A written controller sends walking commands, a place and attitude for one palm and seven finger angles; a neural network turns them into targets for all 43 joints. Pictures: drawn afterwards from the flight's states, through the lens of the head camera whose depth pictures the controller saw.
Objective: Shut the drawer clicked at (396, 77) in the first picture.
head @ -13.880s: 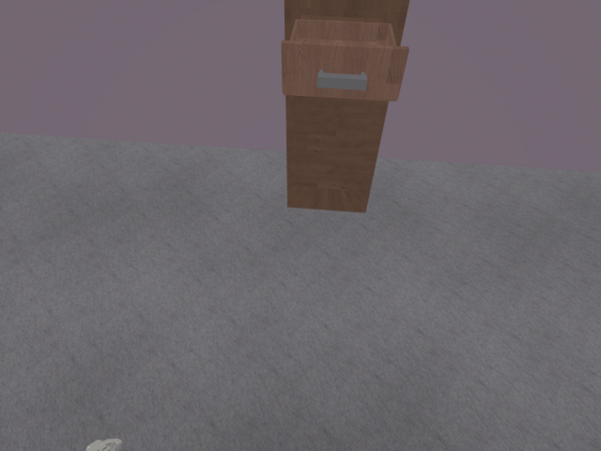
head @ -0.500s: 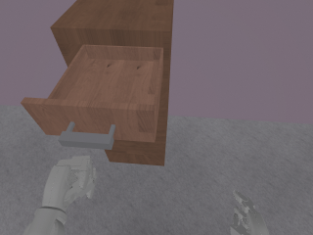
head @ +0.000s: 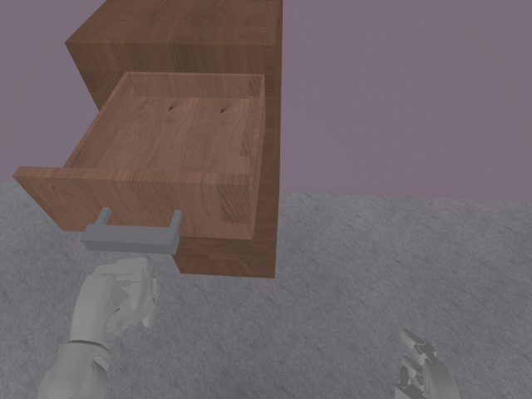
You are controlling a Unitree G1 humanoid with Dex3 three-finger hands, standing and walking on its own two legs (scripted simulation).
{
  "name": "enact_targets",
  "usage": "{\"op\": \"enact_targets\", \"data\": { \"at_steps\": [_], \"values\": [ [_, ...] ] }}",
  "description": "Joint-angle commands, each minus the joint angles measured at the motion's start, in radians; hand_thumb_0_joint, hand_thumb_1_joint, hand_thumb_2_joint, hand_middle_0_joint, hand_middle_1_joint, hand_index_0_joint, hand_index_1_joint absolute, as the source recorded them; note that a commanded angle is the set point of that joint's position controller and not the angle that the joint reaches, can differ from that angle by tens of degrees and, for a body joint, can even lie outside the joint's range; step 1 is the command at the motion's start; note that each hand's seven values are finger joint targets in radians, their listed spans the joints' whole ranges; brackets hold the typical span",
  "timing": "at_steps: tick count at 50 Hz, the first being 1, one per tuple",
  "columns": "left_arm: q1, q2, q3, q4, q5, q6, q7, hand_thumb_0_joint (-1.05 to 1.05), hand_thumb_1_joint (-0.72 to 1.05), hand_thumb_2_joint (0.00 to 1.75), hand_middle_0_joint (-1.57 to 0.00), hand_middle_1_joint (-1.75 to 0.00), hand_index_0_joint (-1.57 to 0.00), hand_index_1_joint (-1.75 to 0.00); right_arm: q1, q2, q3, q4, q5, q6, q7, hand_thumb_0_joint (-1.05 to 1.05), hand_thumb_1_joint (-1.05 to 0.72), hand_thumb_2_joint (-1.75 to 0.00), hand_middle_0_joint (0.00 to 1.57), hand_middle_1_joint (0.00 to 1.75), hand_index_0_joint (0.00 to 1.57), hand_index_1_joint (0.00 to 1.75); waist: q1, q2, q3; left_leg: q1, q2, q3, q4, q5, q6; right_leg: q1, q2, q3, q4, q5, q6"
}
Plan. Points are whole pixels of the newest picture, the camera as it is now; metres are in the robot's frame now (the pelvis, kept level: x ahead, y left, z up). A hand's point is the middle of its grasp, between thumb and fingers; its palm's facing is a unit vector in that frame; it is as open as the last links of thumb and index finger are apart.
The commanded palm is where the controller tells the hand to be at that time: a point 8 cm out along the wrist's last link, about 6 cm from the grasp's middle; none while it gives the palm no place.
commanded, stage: bring the fist close to the handle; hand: left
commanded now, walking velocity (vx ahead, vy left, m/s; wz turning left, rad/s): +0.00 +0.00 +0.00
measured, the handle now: (136, 226) +0.35 +0.21 +0.08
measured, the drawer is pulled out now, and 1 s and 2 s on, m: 0.28 0.23 0.09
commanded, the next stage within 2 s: push the drawer shut in 0.06 s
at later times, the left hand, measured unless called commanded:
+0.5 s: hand (154, 280) +0.26 +0.16 +0.07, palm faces -0.04 -1.00 -0.04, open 3.3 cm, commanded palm +0.25 +0.22 +0.08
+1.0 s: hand (165, 249) +0.31 +0.16 +0.07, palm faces -0.03 -1.00 -0.06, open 3.1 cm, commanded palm +0.31 +0.21 +0.08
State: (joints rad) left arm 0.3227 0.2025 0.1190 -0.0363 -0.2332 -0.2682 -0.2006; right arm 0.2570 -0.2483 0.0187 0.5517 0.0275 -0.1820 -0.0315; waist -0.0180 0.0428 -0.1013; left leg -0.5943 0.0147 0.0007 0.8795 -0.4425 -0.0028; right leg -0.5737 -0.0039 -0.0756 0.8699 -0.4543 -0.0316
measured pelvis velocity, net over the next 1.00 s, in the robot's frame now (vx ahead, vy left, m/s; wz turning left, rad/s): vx -0.03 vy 0.00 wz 0.01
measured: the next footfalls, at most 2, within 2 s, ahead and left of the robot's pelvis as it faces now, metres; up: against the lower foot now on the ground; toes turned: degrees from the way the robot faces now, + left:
none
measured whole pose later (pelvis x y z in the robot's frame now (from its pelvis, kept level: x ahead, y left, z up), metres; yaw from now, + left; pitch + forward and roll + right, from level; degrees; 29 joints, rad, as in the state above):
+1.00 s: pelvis -0.03 +0.00 +0.00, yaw +1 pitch +8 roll +0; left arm -0.18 0.24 0.11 0.41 -0.20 -0.28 -0.16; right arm 0.24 -0.25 0.04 0.63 0.04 -0.14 -0.05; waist -0.03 0.03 -0.06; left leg -0.62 0.01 -0.01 0.87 -0.39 0.00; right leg -0.60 -0.01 -0.09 0.86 -0.41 -0.03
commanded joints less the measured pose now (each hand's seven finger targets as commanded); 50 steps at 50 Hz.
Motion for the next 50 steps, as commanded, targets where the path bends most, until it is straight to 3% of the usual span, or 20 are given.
{"op": "enact_targets", "data": {
  "at_steps": [1,5,8,12,16,19,22,25,26,29,31,32,38,40,41,42,47,48,50],
  "values": [
    [-0.065,0.146,0.099,-0.243,-0.028,-0.084,0.007,0.00,0.90,0.90,-1.40,-1.60,-1.40,-1.60,-0.058,-0.112,-0.046,-0.164,0.005,-0.058,-0.017,0.00,-0.90,-0.90,0.20,0.30,0.20,0.30,0.006,-0.053,-0.185,0.090,-0.019,-0.002,-0.101,0.287,0.027,0.138,-0.001,0.045,-0.135,0.355,0.029],
    [-0.078,0.158,0.126,-0.235,-0.036,-0.116,0.004,0.00,0.90,0.90,-1.40,-1.60,-1.40,-1.60,-0.058,-0.107,-0.043,-0.154,0.007,-0.059,-0.016,0.00,-0.90,-0.90,0.20,0.30,0.20,0.30,0.001,-0.029,-0.158,0.074,-0.021,0.000,-0.097,0.262,0.024,0.124,-0.002,0.053,-0.140,0.329,0.028],
    [-0.056,0.130,0.091,-0.214,-0.039,-0.117,-0.013,0.00,0.90,0.90,-1.40,-1.60,-1.40,-1.60,-0.059,-0.109,-0.044,-0.153,0.009,-0.060,-0.014,0.00,-0.90,-0.90,0.20,0.30,0.20,0.30,-0.006,-0.011,-0.149,0.081,-0.021,0.000,-0.091,0.260,0.025,0.105,-0.002,0.053,-0.143,0.329,0.028],
    [-0.229,0.115,0.036,-0.165,-0.034,-0.099,-0.036,0.00,0.90,0.90,-1.40,-1.60,-1.40,-1.60,-0.065,-0.121,-0.038,-0.135,0.013,-0.062,-0.023,0.00,-0.90,-0.90,0.20,0.30,0.20,0.30,-0.043,-0.025,-0.107,0.068,-0.022,-0.013,-0.087,0.192,0.029,0.046,-0.001,0.061,-0.160,0.230,0.030],
    [-0.297,0.183,0.107,-0.132,-0.037,-0.088,-0.027,0.00,0.90,0.90,-1.40,-1.60,-1.40,-1.60,-0.061,-0.129,-0.042,-0.124,0.010,-0.061,-0.034,0.00,-0.90,-0.90,0.20,0.30,0.20,0.30,-0.026,-0.046,-0.166,0.074,-0.021,-0.015,-0.094,0.197,0.030,0.085,-0.003,0.068,-0.163,0.217,0.029],
    [-0.281,0.146,0.089,-0.141,-0.032,-0.088,-0.011,0.00,0.90,0.90,-1.40,-1.60,-1.40,-1.60,-0.065,-0.116,-0.043,-0.136,0.009,-0.061,-0.026,0.00,-0.90,-0.90,0.20,0.30,0.20,0.30,0.000,-0.009,-0.237,0.122,-0.021,-0.011,-0.106,0.276,0.027,0.125,-0.002,0.049,-0.132,0.320,0.023],
    [-0.263,0.149,0.104,-0.087,-0.027,-0.073,0.010,0.00,0.90,0.90,-1.40,-1.60,-1.40,-1.60,-0.060,-0.117,-0.040,-0.133,0.008,-0.047,-0.018,0.00,-0.90,-0.90,0.20,0.30,0.20,0.30,0.005,-0.031,-0.216,0.108,-0.018,-0.010,-0.115,0.301,0.023,0.135,0.001,0.040,-0.126,0.357,0.023],
    [-0.366,0.130,0.068,-0.078,-0.014,-0.065,0.019,0.00,0.90,0.90,-1.40,-1.60,-1.40,-1.60,-0.067,-0.119,-0.039,-0.131,0.009,-0.036,-0.015,0.00,-0.90,-0.90,0.20,0.30,0.20,0.30,-0.019,-0.015,-0.164,0.103,-0.018,-0.009,-0.122,0.262,0.020,0.091,0.001,0.039,-0.136,0.318,0.024],
    [-0.389,0.135,0.065,-0.074,-0.008,-0.068,0.025,0.00,0.90,0.90,-1.40,-1.60,-1.40,-1.60,-0.063,-0.122,-0.039,-0.127,0.008,-0.034,-0.016,0.00,-0.90,-0.90,0.20,0.30,0.20,0.30,-0.026,-0.045,-0.158,0.099,-0.015,-0.015,-0.123,0.257,0.023,0.088,0.003,0.034,-0.135,0.304,0.024],
    [-0.491,0.132,0.051,-0.056,0.002,-0.075,0.032,0.00,0.90,0.90,-1.40,-1.60,-1.40,-1.60,-0.059,-0.123,-0.041,-0.111,0.009,-0.030,-0.020,0.00,-0.90,-0.90,0.20,0.30,0.20,0.30,-0.040,-0.013,-0.162,0.115,-0.015,-0.016,-0.122,0.223,0.021,0.054,0.004,0.038,-0.142,0.260,0.023],
    [-0.555,0.135,0.037,-0.028,0.008,-0.080,0.038,0.00,0.90,0.90,-1.40,-1.60,-1.40,-1.60,-0.059,-0.128,-0.038,-0.104,0.009,-0.027,-0.023,0.00,-0.90,-0.90,0.20,0.30,0.20,0.30,-0.053,-0.051,-0.143,0.098,-0.012,-0.025,-0.124,0.182,0.025,0.036,0.005,0.041,-0.150,0.207,0.024],
    [-0.594,0.118,0.023,-0.020,0.011,-0.083,0.036,0.00,0.90,0.90,-1.40,-1.60,-1.40,-1.60,-0.059,-0.126,-0.040,-0.098,0.010,-0.027,-0.024,0.00,-0.90,-0.90,0.20,0.30,0.20,0.30,-0.057,-0.037,-0.165,0.112,-0.014,-0.023,-0.123,0.173,0.026,0.030,0.005,0.044,-0.150,0.197,0.025],
    [-0.733,0.154,0.031,0.056,0.014,-0.085,0.037,0.00,0.90,0.90,-1.40,-1.60,-1.40,-1.60,-0.058,-0.131,-0.036,-0.074,0.015,-0.022,-0.033,0.00,-0.90,-0.90,0.20,0.30,0.20,0.30,-0.057,-0.016,-0.210,0.126,-0.016,-0.030,-0.134,0.134,0.026,0.036,0.003,0.052,-0.158,0.151,0.020],
    [-0.771,0.137,0.015,0.069,0.012,-0.085,0.037,0.00,0.90,0.90,-1.40,-1.60,-1.40,-1.60,-0.061,-0.127,-0.034,-0.071,0.016,-0.021,-0.033,0.00,-0.90,-0.90,0.20,0.30,0.20,0.30,-0.057,0.013,-0.223,0.142,-0.015,-0.031,-0.138,0.135,0.024,0.034,0.003,0.050,-0.158,0.153,0.018],
    [-0.789,0.149,0.021,0.090,0.014,-0.083,0.041,0.00,0.90,0.90,-1.40,-1.60,-1.40,-1.60,-0.055,-0.132,-0.033,-0.067,0.015,-0.019,-0.034,0.00,-0.90,-0.90,0.20,0.30,0.20,0.30,-0.062,-0.024,-0.225,0.129,-0.013,-0.037,-0.139,0.127,0.027,0.035,0.005,0.048,-0.158,0.141,0.020],
    [-0.814,0.141,0.014,0.113,0.015,-0.083,0.043,0.00,0.90,0.90,-1.40,-1.60,-1.40,-1.60,-0.057,-0.130,-0.032,-0.064,0.017,-0.016,-0.035,0.00,-0.90,-0.90,0.20,0.30,0.20,0.30,-0.061,-0.001,-0.218,0.132,-0.014,-0.034,-0.142,0.124,0.024,0.030,0.004,0.050,-0.159,0.141,0.018],
    [-0.900,0.165,0.039,0.214,0.015,-0.086,0.054,0.00,0.90,0.90,-1.40,-1.60,-1.40,-1.60,-0.043,-0.134,-0.032,-0.051,0.017,-0.005,-0.032,0.00,-0.90,-0.90,0.20,0.30,0.20,0.30,-0.061,-0.044,-0.211,0.121,-0.015,-0.034,-0.150,0.109,0.025,0.037,0.006,0.053,-0.172,0.129,0.020],
    [-0.927,0.172,0.037,0.224,0.020,-0.090,0.054,0.00,0.90,0.90,-1.40,-1.60,-1.40,-1.60,-0.044,-0.135,-0.030,-0.050,0.016,-0.001,-0.032,0.00,-0.90,-0.90,0.20,0.30,0.20,0.30,-0.058,-0.013,-0.210,0.122,-0.017,-0.031,-0.152,0.105,0.022,0.038,0.004,0.057,-0.173,0.127,0.017],
    [-0.956,0.177,0.049,0.272,0.017,-0.092,0.054,0.00,0.90,0.90,-1.40,-1.60,-1.40,-1.60,-0.040,-0.134,-0.030,-0.047,0.018,0.006,-0.030,0.00,-0.90,-0.90,0.20,0.30,0.20,0.30,-0.060,-0.025,-0.196,0.112,-0.018,-0.027,-0.157,0.087,0.022,0.038,0.004,0.061,-0.183,0.112,0.019]
  ]
}}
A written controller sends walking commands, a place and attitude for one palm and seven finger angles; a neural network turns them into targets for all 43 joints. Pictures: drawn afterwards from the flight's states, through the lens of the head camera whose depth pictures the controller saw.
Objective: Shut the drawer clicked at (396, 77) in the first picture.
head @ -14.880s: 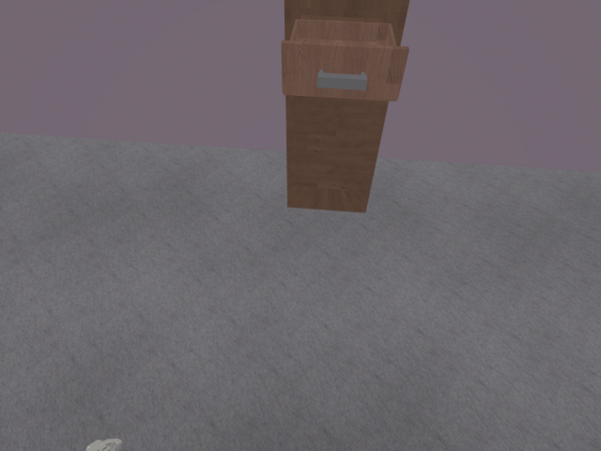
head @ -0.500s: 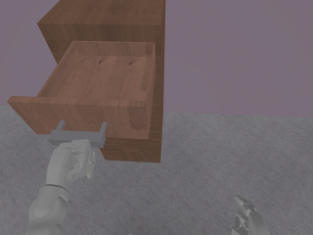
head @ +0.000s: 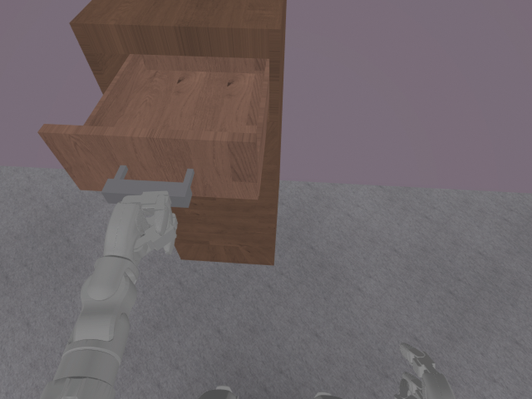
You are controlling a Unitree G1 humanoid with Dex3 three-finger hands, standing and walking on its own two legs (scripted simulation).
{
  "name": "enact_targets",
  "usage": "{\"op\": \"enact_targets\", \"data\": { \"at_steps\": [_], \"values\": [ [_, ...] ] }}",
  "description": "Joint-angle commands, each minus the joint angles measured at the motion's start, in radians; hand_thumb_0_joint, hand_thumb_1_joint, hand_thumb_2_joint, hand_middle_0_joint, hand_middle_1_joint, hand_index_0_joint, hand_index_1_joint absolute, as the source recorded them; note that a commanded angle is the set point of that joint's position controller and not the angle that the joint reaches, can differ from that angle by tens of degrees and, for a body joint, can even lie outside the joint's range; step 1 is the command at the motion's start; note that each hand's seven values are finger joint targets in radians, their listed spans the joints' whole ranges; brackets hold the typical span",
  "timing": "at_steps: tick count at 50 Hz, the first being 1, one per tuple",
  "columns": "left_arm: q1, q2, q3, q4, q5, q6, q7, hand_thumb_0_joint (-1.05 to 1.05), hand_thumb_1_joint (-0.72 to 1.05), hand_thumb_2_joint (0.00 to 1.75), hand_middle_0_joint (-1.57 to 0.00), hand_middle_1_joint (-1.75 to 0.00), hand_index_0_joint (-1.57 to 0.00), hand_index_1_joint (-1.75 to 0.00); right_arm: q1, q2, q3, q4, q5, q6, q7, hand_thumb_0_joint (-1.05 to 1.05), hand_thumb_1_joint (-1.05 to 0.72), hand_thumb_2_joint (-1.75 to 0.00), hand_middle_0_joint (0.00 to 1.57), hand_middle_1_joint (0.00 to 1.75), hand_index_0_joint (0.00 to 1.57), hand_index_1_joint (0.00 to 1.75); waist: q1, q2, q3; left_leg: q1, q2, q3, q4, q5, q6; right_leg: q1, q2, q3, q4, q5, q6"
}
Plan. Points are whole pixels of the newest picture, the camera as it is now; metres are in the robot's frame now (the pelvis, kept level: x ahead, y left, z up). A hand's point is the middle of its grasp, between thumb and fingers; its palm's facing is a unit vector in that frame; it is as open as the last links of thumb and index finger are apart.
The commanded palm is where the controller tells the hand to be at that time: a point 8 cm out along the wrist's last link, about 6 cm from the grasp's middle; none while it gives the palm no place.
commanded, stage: push the drawer shut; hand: left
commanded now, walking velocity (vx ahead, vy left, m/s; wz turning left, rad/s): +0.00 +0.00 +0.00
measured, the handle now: (152, 182) +0.43 +0.20 +0.08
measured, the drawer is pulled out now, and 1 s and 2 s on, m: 0.23 0.09 0.00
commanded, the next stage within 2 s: none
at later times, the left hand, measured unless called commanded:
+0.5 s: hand (178, 195) +0.41 +0.16 +0.07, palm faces -0.06 -1.00 -0.04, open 3.0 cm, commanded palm +0.40 +0.21 +0.07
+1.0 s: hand (188, 163) +0.48 +0.15 +0.07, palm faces -0.05 -1.00 -0.02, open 3.0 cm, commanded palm +0.46 +0.20 +0.07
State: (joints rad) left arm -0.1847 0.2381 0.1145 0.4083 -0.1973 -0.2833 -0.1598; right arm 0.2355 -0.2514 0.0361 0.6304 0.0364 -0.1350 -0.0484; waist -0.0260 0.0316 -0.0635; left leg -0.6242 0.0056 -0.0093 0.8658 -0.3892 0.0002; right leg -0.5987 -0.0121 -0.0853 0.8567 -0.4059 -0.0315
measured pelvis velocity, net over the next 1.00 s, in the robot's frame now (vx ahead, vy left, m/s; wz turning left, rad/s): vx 0.01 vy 0.01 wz -0.04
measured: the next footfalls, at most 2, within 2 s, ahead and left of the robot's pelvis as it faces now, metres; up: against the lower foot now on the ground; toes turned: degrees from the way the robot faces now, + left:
none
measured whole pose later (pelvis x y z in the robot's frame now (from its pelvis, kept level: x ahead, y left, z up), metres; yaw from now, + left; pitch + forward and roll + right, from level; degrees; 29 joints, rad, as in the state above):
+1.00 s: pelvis +0.01 +0.01 -0.01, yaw -2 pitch +15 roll -1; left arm -0.76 0.35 0.29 1.05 -0.12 -0.39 -0.19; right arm 0.35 -0.25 0.02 0.67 0.01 -0.01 -0.01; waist -0.11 0.02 -0.08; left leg -0.77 0.02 0.02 0.92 -0.41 0.01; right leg -0.75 0.01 -0.06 0.89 -0.40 -0.02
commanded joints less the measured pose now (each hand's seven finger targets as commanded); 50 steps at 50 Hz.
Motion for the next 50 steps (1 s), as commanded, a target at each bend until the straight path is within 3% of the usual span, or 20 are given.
{"op": "enact_targets", "data": {
  "at_steps": [1,4,7,10,19,21,23,28,29,30,33,34,36,41,43,45,47,50],
  "values": [
    [-0.463,0.151,0.057,-0.156,-0.016,-0.083,0.015,0.00,0.90,0.90,-1.40,-1.60,-1.40,-1.60,-0.012,-0.134,-0.047,-0.122,0.007,-0.038,-0.013,0.00,-0.90,-0.90,0.20,0.30,0.20,0.30,-0.053,-0.024,-0.233,0.135,-0.008,-0.018,-0.142,0.034,0.022,0.066,0.014,0.071,-0.170,0.062,0.019],
    [-0.501,0.143,0.058,-0.126,-0.016,-0.095,0.011,0.00,0.90,0.90,-1.40,-1.60,-1.40,-1.60,-0.006,-0.130,-0.048,-0.125,0.006,-0.031,-0.006,0.00,-0.90,-0.90,0.20,0.30,0.20,0.30,-0.046,0.005,-0.254,0.144,-0.012,-0.012,-0.144,0.049,0.019,0.080,0.012,0.075,-0.168,0.083,0.016],
    [-0.526,0.156,0.072,-0.083,-0.014,-0.106,0.007,0.00,0.90,0.90,-1.40,-1.60,-1.40,-1.60,0.014,-0.132,-0.053,-0.122,0.004,-0.022,-0.003,0.00,-0.90,-0.90,0.20,0.30,0.20,0.30,-0.049,-0.034,-0.280,0.144,-0.009,-0.013,-0.140,0.088,0.023,0.095,0.017,0.074,-0.158,0.129,0.018],
    [-0.542,0.189,0.107,-0.058,-0.014,-0.114,0.001,0.00,0.90,0.90,-1.40,-1.60,-1.40,-1.60,0.032,-0.133,-0.057,-0.116,0.002,-0.011,0.000,0.00,-0.90,-0.90,0.20,0.30,0.20,0.30,-0.040,-0.023,-0.312,0.137,-0.013,0.000,-0.133,0.119,0.021,0.134,0.014,0.085,-0.157,0.180,0.019],
    [-0.703,0.216,0.124,0.072,-0.013,-0.132,-0.019,0.00,0.90,0.90,-1.40,-1.60,-1.40,-1.60,0.066,-0.137,-0.059,-0.089,0.003,0.019,0.002,0.00,-0.90,-0.90,0.20,0.30,0.20,0.30,-0.068,-0.020,-0.280,0.112,-0.012,0.002,-0.128,0.100,0.024,0.097,0.021,0.090,-0.160,0.170,0.021],
    [-0.714,0.247,0.150,0.099,-0.013,-0.136,-0.023,0.00,0.90,0.90,-1.40,-1.60,-1.40,-1.60,0.076,-0.141,-0.060,-0.090,0.001,0.024,0.000,0.00,-0.90,-0.90,0.20,0.30,0.20,0.30,-0.065,-0.032,-0.301,0.105,-0.010,0.000,-0.123,0.106,0.026,0.106,0.023,0.091,-0.154,0.173,0.021],
    [-0.782,0.237,0.137,0.123,-0.013,-0.138,-0.031,0.00,0.90,0.90,-1.40,-1.60,-1.40,-1.60,0.083,-0.138,-0.059,-0.080,0.003,0.030,0.001,0.00,-0.90,-0.90,0.20,0.30,0.20,0.30,-0.079,-0.015,-0.308,0.113,-0.011,0.001,-0.118,0.111,0.026,0.092,0.022,0.092,-0.152,0.185,0.021],
    [-0.832,0.236,0.141,0.185,-0.004,-0.142,-0.034,0.00,0.90,0.90,-1.40,-1.60,-1.40,-1.60,0.108,-0.140,-0.063,-0.071,-0.002,0.042,0.003,0.00,-0.90,-0.90,0.20,0.30,0.20,0.30,-0.083,0.004,-0.360,0.133,-0.008,-0.002,-0.102,0.161,0.024,0.082,0.026,0.083,-0.130,0.237,0.018],
    [-0.854,0.226,0.136,0.215,-0.006,-0.139,-0.033,0.00,0.90,0.90,-1.40,-1.60,-1.40,-1.60,0.113,-0.139,-0.061,-0.067,-0.002,0.044,0.005,0.00,-0.90,-0.90,0.20,0.30,0.20,0.30,-0.091,-0.013,-0.345,0.123,-0.008,-0.001,-0.100,0.148,0.026,0.070,0.028,0.083,-0.134,0.225,0.020],
    [-0.870,0.259,0.162,0.245,-0.003,-0.140,-0.029,0.00,0.90,0.90,-1.40,-1.60,-1.40,-1.60,0.121,-0.144,-0.062,-0.061,-0.002,0.048,0.004,0.00,-0.90,-0.90,0.20,0.30,0.20,0.30,-0.091,-0.037,-0.333,0.098,-0.007,-0.001,-0.098,0.133,0.026,0.070,0.028,0.086,-0.136,0.211,0.022],
    [-0.947,0.277,0.165,0.288,0.011,-0.152,-0.029,0.00,0.90,0.90,-1.40,-1.60,-1.40,-1.60,0.133,-0.147,-0.062,-0.053,-0.004,0.055,0.006,0.00,-0.90,-0.90,0.20,0.30,0.20,0.30,-0.102,0.000,-0.339,0.098,-0.006,-0.004,-0.092,0.126,0.026,0.039,0.029,0.085,-0.124,0.197,0.019],
    [-0.958,0.264,0.158,0.292,0.012,-0.155,-0.029,0.00,0.90,0.90,-1.40,-1.60,-1.40,-1.60,0.135,-0.144,-0.061,-0.054,-0.005,0.056,0.008,0.00,-0.90,-0.90,0.20,0.30,0.20,0.30,-0.100,0.018,-0.348,0.103,-0.009,-0.004,-0.090,0.131,0.026,0.038,0.029,0.084,-0.122,0.199,0.018],
    [-0.945,0.295,0.190,0.317,0.016,-0.161,-0.029,0.00,0.90,0.90,-1.40,-1.60,-1.40,-1.60,0.151,-0.149,-0.063,-0.056,-0.011,0.060,0.011,0.00,-0.90,-0.90,0.20,0.30,0.20,0.30,-0.089,0.019,-0.382,0.109,-0.008,-0.006,-0.082,0.161,0.027,0.046,0.034,0.083,-0.110,0.223,0.014],
    [-1.030,0.261,0.161,0.355,0.025,-0.170,-0.031,0.00,0.90,0.90,-1.40,-1.60,-1.40,-1.60,0.179,-0.150,-0.067,-0.050,-0.017,0.071,0.021,0.00,-0.90,-0.90,0.20,0.30,0.20,0.30,-0.115,0.025,-0.396,0.136,-0.001,-0.017,-0.068,0.199,0.026,-0.008,0.042,0.069,-0.093,0.237,0.013],
    [-1.023,0.310,0.199,0.383,0.033,-0.170,-0.027,0.00,0.90,0.90,-1.40,-1.60,-1.40,-1.60,0.188,-0.156,-0.068,-0.051,-0.017,0.079,0.022,0.00,-0.90,-0.90,0.20,0.30,0.20,0.30,-0.108,0.008,-0.404,0.106,0.000,-0.012,-0.065,0.190,0.026,0.009,0.041,0.075,-0.093,0.236,0.015],
    [-1.073,0.290,0.181,0.403,0.041,-0.170,-0.022,0.00,0.90,0.90,-1.40,-1.60,-1.40,-1.60,0.197,-0.153,-0.068,-0.046,-0.020,0.083,0.024,0.00,-0.90,-0.90,0.20,0.30,0.20,0.30,-0.127,0.004,-0.397,0.102,0.001,-0.013,-0.059,0.182,0.029,-0.016,0.043,0.073,-0.091,0.226,0.017],
    [-1.079,0.330,0.213,0.418,0.051,-0.175,-0.015,0.00,0.90,0.90,-1.40,-1.60,-1.40,-1.60,0.211,-0.159,-0.069,-0.043,-0.024,0.089,0.026,0.00,-0.90,-0.90,0.20,0.30,0.20,0.30,-0.121,0.026,-0.415,0.106,0.002,-0.013,-0.057,0.197,0.027,-0.012,0.044,0.073,-0.086,0.234,0.015],
    [-1.094,0.342,0.221,0.431,0.059,-0.180,-0.011,0.00,0.90,0.90,-1.40,-1.60,-1.40,-1.60,0.223,-0.159,-0.070,-0.044,-0.027,0.098,0.028,0.00,-0.90,-0.90,0.20,0.30,0.20,0.30,-0.126,0.012,-0.429,0.092,0.002,-0.008,-0.050,0.206,0.029,-0.002,0.045,0.077,-0.084,0.249,0.018]
  ]
}}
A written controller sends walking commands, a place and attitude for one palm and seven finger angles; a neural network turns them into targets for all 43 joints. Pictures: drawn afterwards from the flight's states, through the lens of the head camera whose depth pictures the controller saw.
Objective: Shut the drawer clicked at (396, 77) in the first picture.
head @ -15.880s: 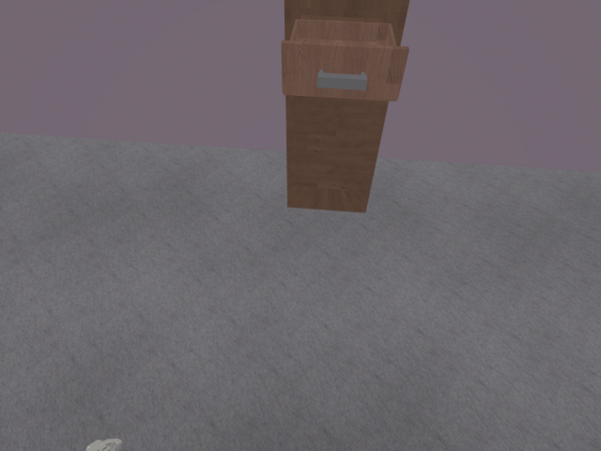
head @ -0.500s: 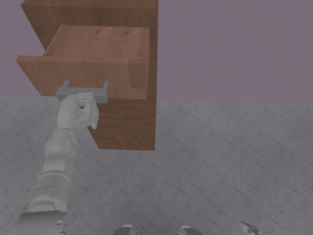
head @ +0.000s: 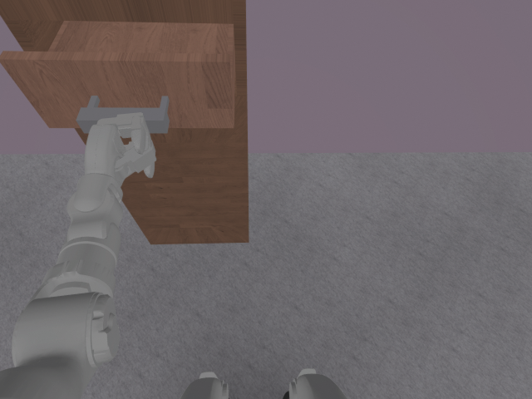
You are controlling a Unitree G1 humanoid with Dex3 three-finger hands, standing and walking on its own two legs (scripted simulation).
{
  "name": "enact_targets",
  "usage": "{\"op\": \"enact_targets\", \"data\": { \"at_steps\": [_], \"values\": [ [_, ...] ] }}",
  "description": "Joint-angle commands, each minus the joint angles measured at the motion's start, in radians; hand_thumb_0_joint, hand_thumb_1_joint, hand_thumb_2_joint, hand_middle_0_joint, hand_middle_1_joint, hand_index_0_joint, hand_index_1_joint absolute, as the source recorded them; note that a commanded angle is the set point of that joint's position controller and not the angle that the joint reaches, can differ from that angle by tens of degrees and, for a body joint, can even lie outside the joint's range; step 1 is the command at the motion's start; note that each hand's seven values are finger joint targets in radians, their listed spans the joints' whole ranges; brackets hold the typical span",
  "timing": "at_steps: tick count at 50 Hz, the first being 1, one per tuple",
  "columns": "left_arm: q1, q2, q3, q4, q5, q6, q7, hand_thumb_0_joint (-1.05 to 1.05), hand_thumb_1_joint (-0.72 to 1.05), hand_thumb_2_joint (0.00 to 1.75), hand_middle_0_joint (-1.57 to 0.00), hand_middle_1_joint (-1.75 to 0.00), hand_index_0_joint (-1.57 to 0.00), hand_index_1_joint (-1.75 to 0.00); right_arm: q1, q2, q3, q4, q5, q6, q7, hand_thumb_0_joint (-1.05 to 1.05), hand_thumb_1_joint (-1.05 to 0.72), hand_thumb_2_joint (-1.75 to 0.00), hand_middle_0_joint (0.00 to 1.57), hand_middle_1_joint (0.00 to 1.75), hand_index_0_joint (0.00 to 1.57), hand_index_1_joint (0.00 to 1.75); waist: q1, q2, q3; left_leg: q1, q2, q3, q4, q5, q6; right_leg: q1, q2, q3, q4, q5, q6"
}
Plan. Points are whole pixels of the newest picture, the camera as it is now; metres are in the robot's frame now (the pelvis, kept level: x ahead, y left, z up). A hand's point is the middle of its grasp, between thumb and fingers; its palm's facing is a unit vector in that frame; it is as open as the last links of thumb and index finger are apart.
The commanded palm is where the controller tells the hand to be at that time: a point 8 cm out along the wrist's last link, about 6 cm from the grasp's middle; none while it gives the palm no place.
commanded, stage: push the drawer shut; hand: left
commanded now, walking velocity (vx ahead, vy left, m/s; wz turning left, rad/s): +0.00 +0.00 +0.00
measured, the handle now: (127, 110) +0.55 +0.21 +0.08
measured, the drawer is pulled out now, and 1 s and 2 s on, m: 0.09 0.00 0.00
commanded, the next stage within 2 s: pull the fist back off the drawer in 1.20 s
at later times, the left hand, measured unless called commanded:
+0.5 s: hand (154, 124) +0.52 +0.16 +0.08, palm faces +0.00 -1.00 -0.03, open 3.0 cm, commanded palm +0.52 +0.21 +0.08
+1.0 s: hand (153, 105) +0.56 +0.17 +0.08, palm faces +0.00 -1.00 -0.03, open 3.0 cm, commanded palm +0.57 +0.20 +0.08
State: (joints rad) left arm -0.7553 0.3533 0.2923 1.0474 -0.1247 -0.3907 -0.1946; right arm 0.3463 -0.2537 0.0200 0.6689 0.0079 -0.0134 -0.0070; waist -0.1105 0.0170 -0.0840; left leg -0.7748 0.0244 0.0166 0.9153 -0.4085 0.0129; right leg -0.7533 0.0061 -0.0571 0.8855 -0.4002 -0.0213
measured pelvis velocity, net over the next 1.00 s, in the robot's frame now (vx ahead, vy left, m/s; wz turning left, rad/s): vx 0.00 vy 0.01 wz -0.01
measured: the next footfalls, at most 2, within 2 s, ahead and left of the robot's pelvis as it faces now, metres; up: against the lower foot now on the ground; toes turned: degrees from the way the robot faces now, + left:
none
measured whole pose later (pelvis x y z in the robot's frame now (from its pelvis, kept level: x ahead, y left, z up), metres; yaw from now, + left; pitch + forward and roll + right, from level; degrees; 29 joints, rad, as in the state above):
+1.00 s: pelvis +0.00 +0.01 -0.02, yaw -1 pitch +24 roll -4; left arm -1.15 0.57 0.38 1.35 0.01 -0.34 -0.15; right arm 0.46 -0.27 0.05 0.66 -0.06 0.04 0.02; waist -0.24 0.04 -0.09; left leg -0.99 0.04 -0.01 1.01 -0.43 0.03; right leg -0.93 0.02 -0.08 0.91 -0.40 -0.01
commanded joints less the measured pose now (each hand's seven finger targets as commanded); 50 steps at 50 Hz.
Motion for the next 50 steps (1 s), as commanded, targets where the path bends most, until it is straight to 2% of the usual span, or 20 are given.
{"op": "enact_targets", "data": {
  "at_steps": [1,2,4,5,9,10,15,18,24,28,31,32,34,39,41,43,45,48,49,50],
  "values": [
    [-0.525,0.230,0.047,-0.202,-0.012,-0.075,0.025,0.00,0.90,0.90,-1.40,-1.60,-1.40,-1.60,0.119,-0.158,-0.053,-0.084,-0.001,-0.021,-0.011,0.00,-0.90,-0.90,0.20,0.30,0.20,0.30,-0.037,0.049,-0.408,0.249,-0.017,-0.038,-0.097,0.231,0.015,0.141,0.029,0.046,-0.107,0.240,0.004],
    [-0.542,0.208,0.025,-0.199,-0.007,-0.076,0.024,0.00,0.90,0.90,-1.40,-1.60,-1.40,-1.60,0.120,-0.156,-0.052,-0.083,-0.001,-0.019,-0.008,0.00,-0.90,-0.90,0.20,0.30,0.20,0.30,-0.046,0.064,-0.410,0.264,-0.015,-0.041,-0.097,0.230,0.014,0.120,0.030,0.043,-0.107,0.231,0.004],
    [-0.559,0.245,0.049,-0.180,0.001,-0.078,0.030,0.00,0.90,0.90,-1.40,-1.60,-1.40,-1.60,0.131,-0.163,-0.053,-0.079,-0.004,-0.013,-0.007,0.00,-0.90,-0.90,0.20,0.30,0.20,0.30,-0.047,0.054,-0.403,0.249,-0.013,-0.044,-0.095,0.214,0.014,0.111,0.032,0.043,-0.107,0.211,0.004],
    [-0.585,0.228,0.034,-0.188,0.002,-0.080,0.032,0.00,0.90,0.90,-1.40,-1.60,-1.40,-1.60,0.131,-0.160,-0.053,-0.079,-0.005,-0.012,-0.006,0.00,-0.90,-0.90,0.20,0.30,0.20,0.30,-0.058,0.070,-0.400,0.256,-0.013,-0.042,-0.094,0.215,0.015,0.103,0.032,0.044,-0.110,0.212,0.005],
    [-0.612,0.274,0.064,-0.146,0.017,-0.079,0.043,0.00,0.90,0.90,-1.40,-1.60,-1.40,-1.60,0.151,-0.171,-0.054,-0.073,-0.010,-0.001,-0.005,0.00,-0.90,-0.90,0.20,0.30,0.20,0.30,-0.066,0.061,-0.404,0.236,-0.011,-0.046,-0.086,0.207,0.017,0.086,0.033,0.044,-0.107,0.199,0.005],
    [-0.642,0.245,0.030,-0.133,0.024,-0.076,0.043,0.00,0.90,0.90,-1.40,-1.60,-1.40,-1.60,0.151,-0.166,-0.051,-0.069,-0.009,0.000,-0.006,0.00,-0.90,-0.90,0.20,0.30,0.20,0.30,-0.084,0.066,-0.379,0.230,-0.010,-0.048,-0.086,0.196,0.017,0.065,0.033,0.042,-0.108,0.189,0.006],
    [-0.703,0.312,0.077,-0.107,0.036,-0.074,0.058,0.00,0.90,0.90,-1.40,-1.60,-1.40,-1.60,0.177,-0.179,-0.052,-0.062,-0.019,0.002,-0.006,0.00,-0.90,-0.90,0.20,0.30,0.20,0.30,-0.098,0.056,-0.425,0.215,-0.010,-0.050,-0.070,0.191,0.023,0.067,0.034,0.048,-0.108,0.181,0.011],
    [-0.727,0.337,0.087,-0.086,0.047,-0.073,0.056,0.00,0.90,0.90,-1.40,-1.60,-1.40,-1.60,0.191,-0.182,-0.048,-0.060,-0.022,0.006,-0.005,0.00,-0.90,-0.90,0.20,0.30,0.20,0.30,-0.100,0.082,-0.438,0.209,-0.010,-0.054,-0.060,0.205,0.021,0.059,0.034,0.048,-0.098,0.190,0.008],
    [-0.820,0.336,0.061,-0.028,0.066,-0.056,0.058,0.00,0.90,0.90,-1.40,-1.60,-1.40,-1.60,0.216,-0.190,-0.044,-0.050,-0.030,0.012,-0.004,0.00,-0.90,-0.90,0.20,0.30,0.20,0.30,-0.139,0.115,-0.424,0.207,-0.005,-0.067,-0.043,0.193,0.021,-0.016,0.036,0.040,-0.095,0.154,0.009],
    [-0.841,0.399,0.110,-0.030,0.073,-0.054,0.069,0.00,0.90,0.90,-1.40,-1.60,-1.40,-1.60,0.240,-0.198,-0.043,-0.052,-0.038,0.014,-0.002,0.00,-0.90,-0.90,0.20,0.30,0.20,0.30,-0.135,0.123,-0.496,0.220,-0.004,-0.070,-0.029,0.245,0.022,0.007,0.038,0.039,-0.083,0.192,0.009],
    [-0.880,0.373,0.082,0.007,0.079,-0.042,0.069,0.00,0.90,0.90,-1.40,-1.60,-1.40,-1.60,0.253,-0.197,-0.038,-0.043,-0.043,0.017,0.001,0.00,-0.90,-0.90,0.20,0.30,0.20,0.30,-0.165,0.122,-0.456,0.197,-0.002,-0.071,-0.020,0.240,0.026,-0.019,0.040,0.037,-0.087,0.190,0.010],
    [-0.873,0.413,0.110,0.029,0.084,-0.036,0.071,0.00,0.90,0.90,-1.40,-1.60,-1.40,-1.60,0.261,-0.204,-0.038,-0.043,-0.044,0.020,0.000,0.00,-0.90,-0.90,0.20,0.30,0.20,0.30,-0.158,0.101,-0.456,0.176,-0.001,-0.071,-0.018,0.237,0.026,-0.011,0.041,0.037,-0.085,0.188,0.011],
    [-0.895,0.463,0.133,0.020,0.092,-0.030,0.071,0.00,0.90,0.90,-1.40,-1.60,-1.40,-1.60,0.270,-0.207,-0.037,-0.050,-0.045,0.025,-0.001,0.00,-0.90,-0.90,0.20,0.30,0.20,0.30,-0.158,0.118,-0.481,0.158,-0.003,-0.064,-0.014,0.239,0.028,0.017,0.040,0.044,-0.085,0.201,0.012],
    [-0.912,0.451,0.123,0.008,0.101,-0.032,0.064,0.00,0.90,0.90,-1.40,-1.60,-1.40,-1.60,0.293,-0.205,-0.036,-0.051,-0.054,0.035,0.008,0.00,-0.90,-0.90,0.20,0.30,0.20,0.30,-0.156,0.197,-0.531,0.244,0.005,-0.079,-0.003,0.333,0.019,-0.025,0.044,0.030,-0.071,0.242,0.005],
    [-0.934,0.435,0.110,0.026,0.098,-0.025,0.063,0.00,0.90,0.90,-1.40,-1.60,-1.40,-1.60,0.303,-0.206,-0.034,-0.044,-0.057,0.039,0.010,0.00,-0.90,-0.90,0.20,0.30,0.20,0.30,-0.178,0.183,-0.504,0.243,0.009,-0.084,0.002,0.337,0.021,-0.046,0.048,0.026,-0.073,0.243,0.006],
    [-0.948,0.478,0.141,0.017,0.102,-0.022,0.064,0.00,0.90,0.90,-1.40,-1.60,-1.40,-1.60,0.315,-0.212,-0.037,-0.048,-0.057,0.046,0.010,0.00,-0.90,-0.90,0.20,0.30,0.20,0.30,-0.171,0.172,-0.520,0.233,0.009,-0.083,-0.001,0.342,0.021,-0.026,0.050,0.027,-0.075,0.248,0.008],
    [-1.005,0.453,0.112,0.024,0.106,-0.016,0.071,0.00,0.90,0.90,-1.40,-1.60,-1.40,-1.60,0.320,-0.210,-0.036,-0.036,-0.057,0.047,0.008,0.00,-0.90,-0.90,0.20,0.30,0.20,0.30,-0.200,0.157,-0.490,0.215,0.011,-0.084,0.002,0.312,0.026,-0.049,0.050,0.027,-0.084,0.227,0.012],
    [-1.040,0.413,0.081,0.043,0.111,-0.014,0.083,0.00,0.90,0.90,-1.40,-1.60,-1.40,-1.60,0.323,-0.211,-0.035,-0.024,-0.061,0.042,0.011,0.00,-0.90,-0.90,0.20,0.30,0.20,0.30,-0.215,0.201,-0.458,0.231,0.012,-0.097,0.001,0.278,0.020,-0.120,0.049,0.019,-0.085,0.176,0.008],
    [-1.061,0.442,0.098,0.040,0.113,-0.017,0.089,0.00,0.90,0.90,-1.40,-1.60,-1.40,-1.60,0.330,-0.215,-0.034,-0.020,-0.063,0.040,0.009,0.00,-0.90,-0.90,0.20,0.30,0.20,0.30,-0.220,0.183,-0.455,0.224,0.015,-0.105,-0.001,0.267,0.020,-0.121,0.050,0.016,-0.081,0.165,0.008],
    [-1.065,0.457,0.109,0.034,0.115,-0.020,0.094,0.00,0.90,0.90,-1.40,-1.60,-1.40,-1.60,0.331,-0.217,-0.033,-0.023,-0.065,0.037,0.009,0.00,-0.90,-0.90,0.20,0.30,0.20,0.30,-0.217,0.206,-0.478,0.231,0.012,-0.102,0.003,0.273,0.021,-0.116,0.049,0.020,-0.081,0.168,0.007]
  ]
}}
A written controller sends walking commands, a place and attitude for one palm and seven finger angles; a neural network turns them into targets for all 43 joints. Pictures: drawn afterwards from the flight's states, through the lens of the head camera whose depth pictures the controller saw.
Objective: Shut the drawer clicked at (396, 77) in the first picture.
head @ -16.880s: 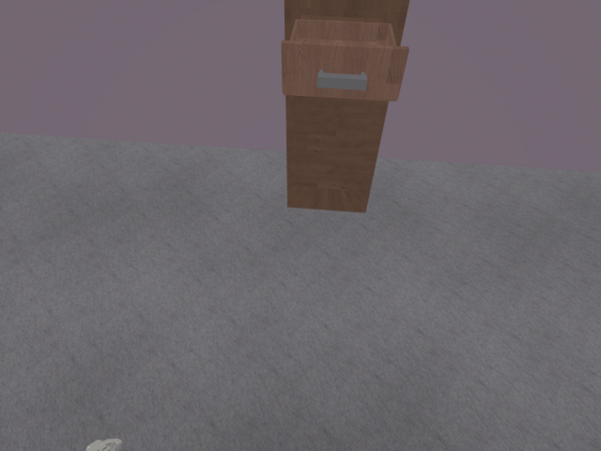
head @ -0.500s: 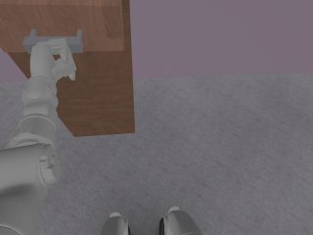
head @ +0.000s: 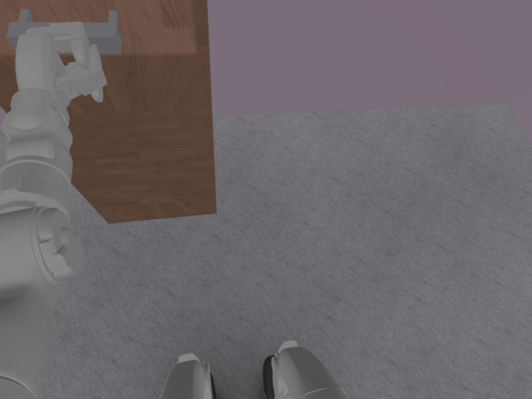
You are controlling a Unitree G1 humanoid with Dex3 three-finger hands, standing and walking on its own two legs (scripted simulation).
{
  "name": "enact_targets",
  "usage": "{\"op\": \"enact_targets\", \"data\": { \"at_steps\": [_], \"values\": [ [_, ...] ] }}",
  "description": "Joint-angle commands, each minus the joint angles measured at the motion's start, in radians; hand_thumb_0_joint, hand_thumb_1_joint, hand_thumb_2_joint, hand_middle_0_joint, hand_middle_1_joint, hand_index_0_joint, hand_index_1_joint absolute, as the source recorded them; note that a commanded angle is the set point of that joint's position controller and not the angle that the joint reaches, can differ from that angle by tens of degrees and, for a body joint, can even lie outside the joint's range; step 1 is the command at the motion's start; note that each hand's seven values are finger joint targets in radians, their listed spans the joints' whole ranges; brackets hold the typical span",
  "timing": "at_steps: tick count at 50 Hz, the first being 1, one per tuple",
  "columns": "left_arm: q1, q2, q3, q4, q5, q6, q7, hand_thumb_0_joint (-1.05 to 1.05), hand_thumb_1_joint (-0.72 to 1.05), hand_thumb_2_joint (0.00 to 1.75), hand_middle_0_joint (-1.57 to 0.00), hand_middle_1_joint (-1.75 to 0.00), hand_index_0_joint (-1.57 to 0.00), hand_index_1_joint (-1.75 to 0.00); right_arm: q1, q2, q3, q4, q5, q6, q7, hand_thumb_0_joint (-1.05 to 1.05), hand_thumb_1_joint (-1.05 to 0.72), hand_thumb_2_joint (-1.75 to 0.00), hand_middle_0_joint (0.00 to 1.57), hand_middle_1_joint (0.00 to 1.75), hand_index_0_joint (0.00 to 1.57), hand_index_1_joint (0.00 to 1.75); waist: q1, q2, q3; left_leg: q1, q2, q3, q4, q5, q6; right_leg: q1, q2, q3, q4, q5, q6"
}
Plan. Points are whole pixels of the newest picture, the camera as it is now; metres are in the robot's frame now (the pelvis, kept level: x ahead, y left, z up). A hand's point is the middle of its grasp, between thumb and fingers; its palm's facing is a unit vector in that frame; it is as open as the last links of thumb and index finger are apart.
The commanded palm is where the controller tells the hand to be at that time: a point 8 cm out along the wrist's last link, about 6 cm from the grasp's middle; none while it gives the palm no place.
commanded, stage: push the drawer shut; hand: left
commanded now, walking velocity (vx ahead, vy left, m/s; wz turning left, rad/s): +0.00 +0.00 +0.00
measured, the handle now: (69, 27) +0.64 +0.20 +0.10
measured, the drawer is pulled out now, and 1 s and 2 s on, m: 0.00 0.00 0.00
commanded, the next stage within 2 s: pull the fist back off the drawer in 0.20 s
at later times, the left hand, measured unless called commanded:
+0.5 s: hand (92, 67) +0.56 +0.17 +0.10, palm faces +0.02 -1.00 -0.04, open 3.1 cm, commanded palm +0.58 +0.19 +0.10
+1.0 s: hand (105, 74) +0.56 +0.15 +0.09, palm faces +0.02 -1.00 -0.02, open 3.2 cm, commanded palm +0.53 +0.19 +0.10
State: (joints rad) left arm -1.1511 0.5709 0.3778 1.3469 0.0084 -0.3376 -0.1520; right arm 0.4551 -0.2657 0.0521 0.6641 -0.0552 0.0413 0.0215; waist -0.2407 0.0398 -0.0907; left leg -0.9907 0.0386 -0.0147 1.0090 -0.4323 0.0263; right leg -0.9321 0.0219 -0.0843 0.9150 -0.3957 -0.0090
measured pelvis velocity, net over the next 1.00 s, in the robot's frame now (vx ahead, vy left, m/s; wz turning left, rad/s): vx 0.01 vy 0.01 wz -0.02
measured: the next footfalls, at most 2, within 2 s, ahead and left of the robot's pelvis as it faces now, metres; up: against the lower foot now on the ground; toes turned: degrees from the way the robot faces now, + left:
none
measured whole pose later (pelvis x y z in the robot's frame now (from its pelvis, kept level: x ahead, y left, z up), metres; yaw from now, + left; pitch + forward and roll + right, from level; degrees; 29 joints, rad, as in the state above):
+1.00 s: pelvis +0.01 +0.01 +0.00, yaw -1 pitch +23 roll -4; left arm -1.04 0.50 0.38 1.23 -0.01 -0.33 -0.10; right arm 0.46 -0.27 0.05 0.62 -0.05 0.05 0.05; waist -0.23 0.05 -0.10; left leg -0.95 0.04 0.02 0.99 -0.44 0.04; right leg -0.90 0.03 -0.05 0.90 -0.39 0.00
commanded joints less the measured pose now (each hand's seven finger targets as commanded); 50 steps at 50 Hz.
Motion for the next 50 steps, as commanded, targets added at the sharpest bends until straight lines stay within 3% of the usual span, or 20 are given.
{"op": "enact_targets", "data": {
  "at_steps": [1,4,7,9,11,15,19,21,25,27,30,32,34,37,41,45,46,47,50],
  "values": [
    [-0.681,0.229,0.013,-0.270,-0.016,-0.077,0.053,0.00,0.90,0.90,-1.40,-1.60,-1.40,-1.60,0.227,-0.204,-0.066,-0.015,-0.003,-0.018,-0.019,0.00,-0.90,-0.90,0.20,0.30,0.20,0.30,-0.093,0.184,-0.486,0.462,-0.001,-0.077,-0.086,0.307,0.008,0.050,0.035,0.045,-0.104,0.168,-0.007],
    [-0.710,0.190,-0.024,-0.250,-0.012,-0.075,0.051,0.00,0.90,0.90,-1.40,-1.60,-1.40,-1.60,0.225,-0.203,-0.061,-0.008,-0.004,-0.026,-0.018,0.00,-0.90,-0.90,0.20,0.30,0.20,0.30,-0.109,0.204,-0.478,0.471,0.001,-0.085,-0.084,0.286,0.003,0.011,0.035,0.039,-0.104,0.143,-0.007],
    [-0.727,0.251,-0.003,-0.226,-0.008,-0.067,0.052,0.00,0.90,0.90,-1.40,-1.60,-1.40,-1.60,0.228,-0.215,-0.053,-0.010,-0.001,-0.029,-0.024,0.00,-0.90,-0.90,0.20,0.30,0.20,0.30,-0.116,0.192,-0.450,0.423,0.002,-0.086,-0.092,0.222,0.008,0.010,0.034,0.042,-0.107,0.105,-0.007],
    [-0.740,0.205,-0.044,-0.217,-0.012,-0.055,0.050,0.00,0.90,0.90,-1.40,-1.60,-1.40,-1.60,0.218,-0.214,-0.050,-0.009,0.002,-0.040,-0.027,0.00,-0.90,-0.90,0.20,0.30,0.20,0.30,-0.129,0.210,-0.430,0.416,0.004,-0.088,-0.098,0.172,0.009,-0.021,0.031,0.040,-0.110,0.075,-0.006],
    [-0.769,0.221,-0.041,-0.238,-0.012,-0.056,0.051,0.00,0.90,0.90,-1.40,-1.60,-1.40,-1.60,0.222,-0.219,-0.049,-0.011,-0.001,-0.049,-0.032,0.00,-0.90,-0.90,0.20,0.30,0.20,0.30,-0.131,0.247,-0.459,0.440,0.006,-0.098,-0.100,0.164,0.007,-0.041,0.030,0.038,-0.100,0.067,-0.009],
    [-0.773,0.193,-0.061,-0.214,-0.020,-0.038,0.060,0.00,0.90,0.90,-1.40,-1.60,-1.40,-1.60,0.216,-0.225,-0.043,-0.004,0.003,-0.070,-0.037,0.00,-0.90,-0.90,0.20,0.30,0.20,0.30,-0.145,0.225,-0.436,0.411,0.012,-0.104,-0.110,0.089,0.010,-0.062,0.028,0.039,-0.108,0.029,-0.002],
    [-0.777,0.217,-0.047,-0.217,-0.016,-0.032,0.064,0.00,0.90,0.90,-1.40,-1.60,-1.40,-1.60,0.224,-0.226,-0.042,-0.007,0.000,-0.081,-0.037,0.00,-0.90,-0.90,0.20,0.30,0.20,0.30,-0.138,0.210,-0.474,0.397,0.007,-0.101,-0.102,0.096,0.012,-0.035,0.027,0.036,-0.100,0.032,-0.003],
    [-0.787,0.257,-0.020,-0.227,-0.010,-0.036,0.064,0.00,0.90,0.90,-1.40,-1.60,-1.40,-1.60,0.233,-0.228,-0.041,-0.009,-0.004,-0.082,-0.036,0.00,-0.90,-0.90,0.20,0.30,0.20,0.30,-0.129,0.225,-0.494,0.400,0.005,-0.101,-0.095,0.120,0.011,-0.025,0.028,0.036,-0.092,0.044,-0.007],
    [-0.759,0.225,-0.033,-0.197,-0.012,-0.022,0.061,0.00,0.90,0.90,-1.40,-1.60,-1.40,-1.60,0.226,-0.227,-0.041,-0.017,-0.003,-0.080,-0.028,0.00,-0.90,-0.90,0.20,0.30,0.20,0.30,-0.130,0.191,-0.441,0.364,0.002,-0.098,-0.098,0.079,0.011,-0.032,0.028,0.036,-0.101,0.023,-0.006],
    [-0.755,0.265,-0.005,-0.209,-0.004,-0.025,0.059,0.00,0.90,0.90,-1.40,-1.60,-1.40,-1.60,0.232,-0.230,-0.041,-0.026,-0.005,-0.074,-0.027,0.00,-0.90,-0.90,0.20,0.30,0.20,0.30,-0.116,0.208,-0.471,0.378,0.000,-0.099,-0.095,0.102,0.010,-0.025,0.028,0.035,-0.093,0.035,-0.010],
    [-0.738,0.227,-0.020,-0.219,-0.005,-0.025,0.054,0.00,0.90,0.90,-1.40,-1.60,-1.40,-1.60,0.230,-0.221,-0.045,-0.029,-0.007,-0.070,-0.019,0.00,-0.90,-0.90,0.20,0.30,0.20,0.30,-0.107,0.226,-0.471,0.399,0.000,-0.100,-0.095,0.123,0.006,-0.026,0.028,0.030,-0.090,0.049,-0.012],
    [-0.696,0.252,0.013,-0.228,-0.008,-0.028,0.050,0.00,0.90,0.90,-1.40,-1.60,-1.40,-1.60,0.236,-0.225,-0.047,-0.036,-0.009,-0.063,-0.015,0.00,-0.90,-0.90,0.20,0.30,0.20,0.30,-0.088,0.214,-0.501,0.421,0.002,-0.103,-0.093,0.158,0.005,-0.008,0.030,0.028,-0.086,0.066,-0.014],
    [-0.665,0.228,0.002,-0.243,-0.019,-0.026,0.043,0.00,0.90,0.90,-1.40,-1.60,-1.40,-1.60,0.228,-0.221,-0.049,-0.043,-0.006,-0.056,-0.013,0.00,-0.90,-0.90,0.20,0.30,0.20,0.30,-0.082,0.206,-0.501,0.426,0.002,-0.095,-0.096,0.174,0.006,0.008,0.030,0.030,-0.094,0.076,-0.012],
    [-0.602,0.200,-0.003,-0.279,-0.025,-0.034,0.036,0.00,0.90,0.90,-1.40,-1.60,-1.40,-1.60,0.222,-0.218,-0.055,-0.053,-0.004,-0.046,-0.007,0.00,-0.90,-0.90,0.20,0.30,0.20,0.30,-0.058,0.223,-0.509,0.474,0.006,-0.097,-0.108,0.207,-0.001,0.012,0.032,0.025,-0.093,0.093,-0.017],
    [-0.470,0.205,0.037,-0.318,-0.041,-0.045,0.040,0.00,0.90,0.90,-1.40,-1.60,-1.40,-1.60,0.214,-0.211,-0.062,-0.070,-0.002,-0.031,0.001,0.00,-0.90,-0.90,0.20,0.30,0.20,0.30,-0.009,0.184,-0.530,0.488,0.003,-0.078,-0.119,0.274,-0.001,0.092,0.037,0.026,-0.102,0.136,-0.019],
    [-0.382,0.139,0.002,-0.344,-0.043,-0.053,0.048,0.00,0.90,0.90,-1.40,-1.60,-1.40,-1.60,0.195,-0.199,-0.069,-0.081,0.006,-0.016,0.008,0.00,-0.90,-0.90,0.20,0.30,0.20,0.30,0.002,0.141,-0.477,0.470,0.001,-0.055,-0.129,0.288,0.002,0.128,0.039,0.029,-0.114,0.163,-0.014],
    [-0.371,0.175,0.032,-0.337,-0.040,-0.058,0.054,0.00,0.90,0.90,-1.40,-1.60,-1.40,-1.60,0.197,-0.201,-0.071,-0.078,0.007,-0.011,0.005,0.00,-0.90,-0.90,0.20,0.30,0.20,0.30,0.009,0.119,-0.462,0.457,0.000,-0.056,-0.127,0.299,0.003,0.141,0.039,0.032,-0.112,0.175,-0.016],
    [-0.383,0.145,0.004,-0.335,-0.036,-0.059,0.056,0.00,0.90,0.90,-1.40,-1.60,-1.40,-1.60,0.195,-0.198,-0.072,-0.079,0.009,-0.007,0.006,0.00,-0.90,-0.90,0.20,0.30,0.20,0.30,-0.005,0.116,-0.448,0.462,0.001,-0.054,-0.131,0.306,0.003,0.133,0.039,0.032,-0.113,0.185,-0.013],
    [-0.366,0.140,0.022,-0.356,-0.043,-0.071,0.067,0.00,0.90,0.90,-1.40,-1.60,-1.40,-1.60,0.193,-0.193,-0.079,-0.078,0.009,0.000,0.007,0.00,-0.90,-0.90,0.20,0.30,0.20,0.30,0.007,0.111,-0.459,0.480,-0.002,-0.045,-0.127,0.361,0.002,0.160,0.039,0.036,-0.111,0.238,-0.013]
  ]
}}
